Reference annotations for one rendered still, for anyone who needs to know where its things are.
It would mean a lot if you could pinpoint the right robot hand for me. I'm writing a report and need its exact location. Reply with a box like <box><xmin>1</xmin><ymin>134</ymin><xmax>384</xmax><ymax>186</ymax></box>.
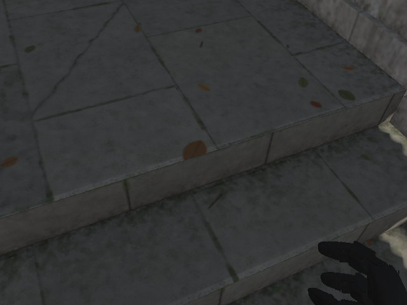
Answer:
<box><xmin>308</xmin><ymin>241</ymin><xmax>407</xmax><ymax>305</ymax></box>

